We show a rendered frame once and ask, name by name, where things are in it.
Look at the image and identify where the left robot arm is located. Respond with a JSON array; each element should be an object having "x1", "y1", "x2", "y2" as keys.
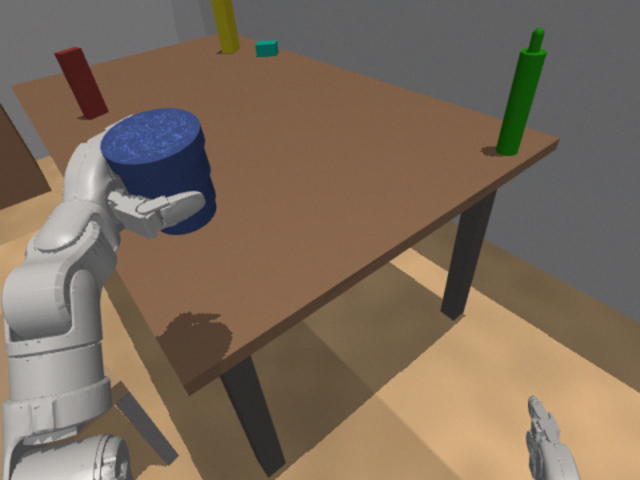
[{"x1": 1, "y1": 200, "x2": 134, "y2": 480}]

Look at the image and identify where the right robot hand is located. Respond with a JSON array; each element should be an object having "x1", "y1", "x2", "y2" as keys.
[{"x1": 526, "y1": 396, "x2": 581, "y2": 480}]

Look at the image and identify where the chair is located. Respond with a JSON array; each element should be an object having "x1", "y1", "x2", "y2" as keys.
[{"x1": 0, "y1": 313, "x2": 179, "y2": 480}]

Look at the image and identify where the table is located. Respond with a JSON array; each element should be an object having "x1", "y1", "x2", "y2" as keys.
[{"x1": 11, "y1": 34, "x2": 560, "y2": 478}]

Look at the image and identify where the left robot hand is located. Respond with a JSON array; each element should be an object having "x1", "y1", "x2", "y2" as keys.
[{"x1": 62, "y1": 115, "x2": 206, "y2": 239}]

